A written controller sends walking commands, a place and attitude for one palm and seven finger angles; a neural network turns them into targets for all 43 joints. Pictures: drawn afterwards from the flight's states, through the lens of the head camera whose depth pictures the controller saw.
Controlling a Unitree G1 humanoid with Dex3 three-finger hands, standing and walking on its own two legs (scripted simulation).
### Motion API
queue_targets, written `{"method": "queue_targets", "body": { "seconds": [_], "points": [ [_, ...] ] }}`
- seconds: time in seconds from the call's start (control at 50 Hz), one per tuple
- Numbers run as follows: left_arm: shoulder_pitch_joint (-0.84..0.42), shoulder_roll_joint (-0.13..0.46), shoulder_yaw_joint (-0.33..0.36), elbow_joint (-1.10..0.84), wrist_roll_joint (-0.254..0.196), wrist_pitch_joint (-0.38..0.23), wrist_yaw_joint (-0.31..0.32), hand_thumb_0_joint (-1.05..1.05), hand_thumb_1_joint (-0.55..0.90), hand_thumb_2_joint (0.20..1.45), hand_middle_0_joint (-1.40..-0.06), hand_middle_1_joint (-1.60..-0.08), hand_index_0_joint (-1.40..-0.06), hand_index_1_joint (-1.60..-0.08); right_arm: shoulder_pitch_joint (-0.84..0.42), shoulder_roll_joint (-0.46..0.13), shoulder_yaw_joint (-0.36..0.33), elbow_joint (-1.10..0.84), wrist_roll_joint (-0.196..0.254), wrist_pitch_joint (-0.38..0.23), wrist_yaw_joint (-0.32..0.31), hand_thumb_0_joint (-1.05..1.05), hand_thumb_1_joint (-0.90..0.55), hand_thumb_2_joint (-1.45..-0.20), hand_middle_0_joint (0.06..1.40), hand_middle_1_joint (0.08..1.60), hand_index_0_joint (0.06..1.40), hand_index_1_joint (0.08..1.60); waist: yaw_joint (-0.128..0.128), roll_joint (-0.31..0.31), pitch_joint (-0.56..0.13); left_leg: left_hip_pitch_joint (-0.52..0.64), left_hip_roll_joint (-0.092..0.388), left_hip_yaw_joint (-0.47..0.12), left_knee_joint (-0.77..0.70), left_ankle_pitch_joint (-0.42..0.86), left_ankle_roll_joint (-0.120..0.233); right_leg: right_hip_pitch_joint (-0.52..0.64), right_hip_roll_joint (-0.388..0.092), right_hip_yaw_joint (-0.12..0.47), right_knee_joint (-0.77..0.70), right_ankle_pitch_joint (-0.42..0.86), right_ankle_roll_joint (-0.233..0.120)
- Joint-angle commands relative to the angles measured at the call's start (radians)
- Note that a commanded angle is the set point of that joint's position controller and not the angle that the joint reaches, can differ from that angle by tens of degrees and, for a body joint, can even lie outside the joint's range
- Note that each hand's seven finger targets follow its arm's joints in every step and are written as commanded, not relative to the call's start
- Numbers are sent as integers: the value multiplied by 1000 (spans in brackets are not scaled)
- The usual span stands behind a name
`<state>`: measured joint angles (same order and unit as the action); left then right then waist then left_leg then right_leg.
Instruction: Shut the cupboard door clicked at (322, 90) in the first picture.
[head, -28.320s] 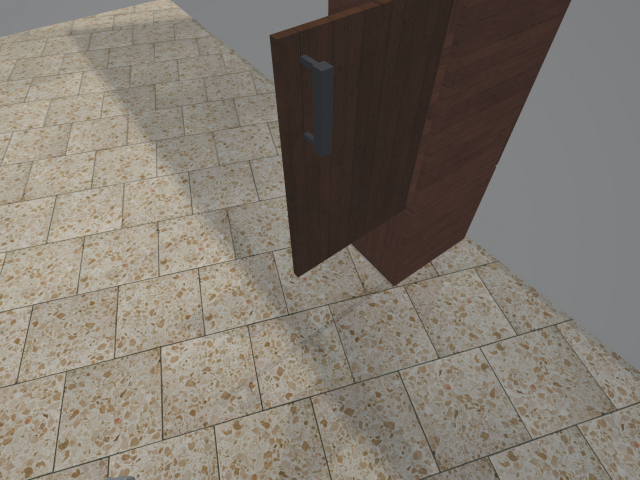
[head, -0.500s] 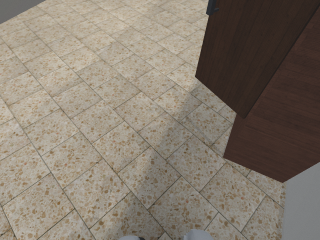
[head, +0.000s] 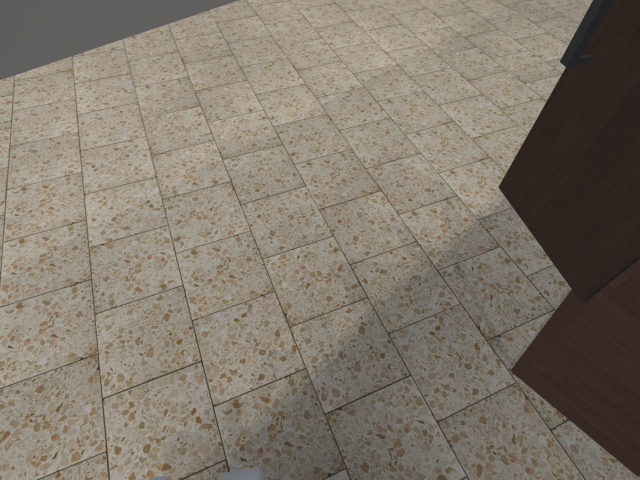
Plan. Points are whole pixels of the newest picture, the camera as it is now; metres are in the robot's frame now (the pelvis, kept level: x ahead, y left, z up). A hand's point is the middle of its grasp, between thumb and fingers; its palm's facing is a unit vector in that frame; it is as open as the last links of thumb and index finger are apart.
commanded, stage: walk to a spot facing it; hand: left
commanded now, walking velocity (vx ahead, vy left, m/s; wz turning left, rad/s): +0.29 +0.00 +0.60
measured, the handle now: (598, 24) +0.87 -0.48 +0.14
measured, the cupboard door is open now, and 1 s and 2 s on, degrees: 61 61 61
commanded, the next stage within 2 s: turn to face it in 1.32 s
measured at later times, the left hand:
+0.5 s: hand out of the picture +0.10 +0.19 -0.14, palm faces +0.31 -0.91 -0.28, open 7.4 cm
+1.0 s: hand out of the picture +0.11 +0.24 -0.18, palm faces +0.56 -0.80 -0.19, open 7.4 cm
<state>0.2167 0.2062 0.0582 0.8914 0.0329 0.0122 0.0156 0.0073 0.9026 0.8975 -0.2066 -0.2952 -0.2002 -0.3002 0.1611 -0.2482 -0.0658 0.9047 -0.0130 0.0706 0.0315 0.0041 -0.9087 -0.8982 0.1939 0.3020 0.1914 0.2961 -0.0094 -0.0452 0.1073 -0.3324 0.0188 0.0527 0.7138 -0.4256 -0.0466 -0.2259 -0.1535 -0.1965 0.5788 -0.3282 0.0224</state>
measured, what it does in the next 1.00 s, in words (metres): walks ahead, turning left: left foot, then right foot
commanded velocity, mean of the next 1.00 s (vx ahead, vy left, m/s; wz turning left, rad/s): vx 0.34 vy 0.00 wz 0.45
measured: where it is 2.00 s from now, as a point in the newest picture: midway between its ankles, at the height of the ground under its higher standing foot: (250, 354)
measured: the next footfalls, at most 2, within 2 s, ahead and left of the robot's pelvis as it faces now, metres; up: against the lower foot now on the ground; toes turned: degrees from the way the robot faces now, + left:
left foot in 0.04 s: +0.05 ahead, +0.14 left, +0.00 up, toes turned +5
right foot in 0.36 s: +0.18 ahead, -0.11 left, +0.00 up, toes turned +7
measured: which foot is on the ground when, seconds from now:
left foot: up 0.00-0.02, down 0.04-0.36, up 0.38-0.84, down 0.86-1.00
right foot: down 0.00-0.04, up 0.06-0.34, down 0.36-0.86, up 0.88-1.00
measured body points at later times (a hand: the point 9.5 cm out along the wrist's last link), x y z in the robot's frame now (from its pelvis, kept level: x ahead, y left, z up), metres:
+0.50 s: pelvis +0.10 -0.03 +0.01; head +0.12 -0.04 +0.45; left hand +0.09 +0.24 -0.12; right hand +0.19 -0.26 -0.15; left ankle +0.03 +0.11 -0.63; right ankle +0.14 -0.12 -0.73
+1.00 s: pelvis +0.24 +0.10 -0.01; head +0.27 +0.14 +0.44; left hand +0.08 +0.29 -0.17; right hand +0.47 -0.03 -0.14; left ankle +0.24 +0.18 -0.73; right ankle +0.25 -0.06 -0.65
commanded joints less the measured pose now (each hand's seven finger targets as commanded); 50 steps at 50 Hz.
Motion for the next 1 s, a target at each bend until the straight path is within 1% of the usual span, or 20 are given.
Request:
{"method": "queue_targets", "body": {
  "seconds": [0.0,0.02,0.04,0.12,0.22,0.3,0.32,0.34,0.36,0.4,0.44,0.52,0.72,0.76,0.8,0.82,0.84,0.86,0.9,0.98],
  "points": [
    [60,160,57,-69,-18,-4,-5,0,900,900,-200,-300,-200,-300,138,-201,-43,-50,-17,-53,-11,0,-900,-900,200,300,200,300,-56,244,-202,361,200,-295,-382,100,112,-237,-45,4,223,-144,21],
    [-44,111,33,-126,-10,-2,-12,0,900,900,-200,-300,-200,-300,227,-288,-65,-32,-27,-51,-20,0,-900,-900,200,300,200,300,-119,411,-159,410,379,-577,-448,159,238,-478,58,34,440,-369,46],
    [-136,132,33,-158,-2,-5,-17,0,900,900,-200,-300,-200,-300,280,-276,-62,-9,-29,-52,-27,0,-900,-900,200,300,200,300,-138,272,-114,361,404,-566,-462,102,291,-523,26,137,522,-305,23],
    [-101,139,44,-113,-5,-15,-36,0,900,900,-200,-300,-200,-300,111,-187,-28,-56,-26,-78,-42,0,-900,-900,200,300,200,300,-46,256,-39,175,238,-414,-485,-54,215,-454,25,188,511,-66,27],
    [-82,112,35,-104,-9,-20,-50,0,900,900,-200,-300,-200,-300,109,-188,-32,-47,-24,-85,-42,0,-900,-900,200,300,200,300,-29,187,-70,125,170,-356,-466,-32,208,-276,89,132,211,-27,41],
    [103,134,51,-53,-6,-31,-51,0,900,900,-200,-300,-200,-300,29,-173,-35,-53,-18,-75,-36,0,-900,-900,200,300,200,300,69,152,-75,-136,106,-325,-349,-177,173,107,152,85,1,59,46],
    [206,183,68,-26,0,-42,-42,0,900,900,-200,-300,-200,-300,12,-131,-28,-63,-10,-78,-35,0,-900,-900,200,300,200,300,122,21,-98,-300,26,-270,-185,-209,138,301,85,176,-121,-49,35],
    [304,285,87,-14,15,-56,-23,0,900,900,-200,-300,-200,-300,36,-41,-10,-81,3,-86,-30,0,-900,-900,200,300,200,300,167,-314,-155,-443,-110,-98,202,-215,76,407,-218,558,-339,-376,-45],
    [266,302,81,-26,1,-46,-9,0,900,900,-200,-300,-200,-300,9,-58,-17,-100,-4,-82,-24,0,-900,-900,200,300,200,300,133,-319,-85,-464,-67,-137,449,-194,72,233,-362,789,-498,-595,-105],
    [106,233,68,-66,-2,-58,-3,0,900,900,-200,-300,-200,-300,66,-58,-24,-66,-22,-77,-13,0,-900,-900,200,300,200,300,31,-183,-33,-421,19,-157,582,-22,66,44,-328,707,-493,-590,-126],
    [30,152,44,-63,-4,-72,-5,0,900,900,-200,-300,-200,-300,78,-47,-27,-24,-27,-60,2,0,-900,-900,200,300,200,300,-19,-120,-10,-353,59,-125,591,128,41,-42,-239,418,-465,-327,-83],
    [124,108,36,-8,-6,-95,-5,0,900,900,-200,-300,-200,-300,63,1,-14,-12,-17,-58,15,0,-900,-900,200,300,200,300,0,-91,-63,-369,53,-56,477,224,21,130,-158,134,-404,116,-73],
    [263,113,31,89,2,-100,1,0,900,900,-200,-300,-200,-300,-171,25,17,-89,-16,-82,31,0,-900,-900,200,300,200,300,62,-93,-9,-327,60,41,15,165,67,313,-237,14,-318,505,-109],
    [247,132,35,95,2,-97,-1,0,900,900,-200,-300,-200,-300,-130,11,12,-82,-15,-92,27,0,-900,-900,200,300,200,300,38,-87,-29,-195,29,66,-51,119,96,289,-251,-3,-243,600,-108],
    [203,156,39,89,-9,-92,-4,0,900,900,-200,-300,-200,-300,58,-35,1,-29,-22,-99,16,0,-900,-900,200,300,200,300,-61,-47,-117,120,-39,109,-151,189,122,169,-194,-100,-12,654,-70],
    [205,137,36,81,-13,-89,-11,0,900,900,-200,-300,-200,-300,202,-111,-18,7,-25,-101,5,0,-900,-900,200,300,200,300,-127,70,-223,394,24,19,-187,183,149,1,-151,-108,213,453,-37],
    [228,76,29,50,-22,-82,-26,0,900,900,-200,-300,-200,-300,311,-237,-51,29,-32,-107,-12,0,-900,-900,200,300,200,300,-154,358,-320,627,311,-448,-286,163,251,-325,13,-92,544,-142,17],
    [101,96,11,-8,-16,-75,-23,0,900,900,-200,-300,-200,-300,377,-266,-53,45,-14,-98,-32,0,-900,-900,200,300,200,300,-185,285,-324,653,383,-584,-385,257,304,-457,49,64,693,-258,5],
    [44,61,17,-16,-9,-75,-14,0,900,900,-200,-300,-200,-300,255,-204,-31,21,-15,-109,-45,0,-900,-900,200,300,200,300,-111,104,-180,400,380,-458,-416,242,284,-476,4,142,760,-147,-9],
    [149,25,16,66,7,-34,-29,0,900,900,-200,-300,-200,-300,105,-70,12,9,-14,-130,-53,0,-900,-900,200,300,200,300,0,158,-80,107,248,-259,-516,117,219,-329,-10,179,576,29,2]
  ]
}}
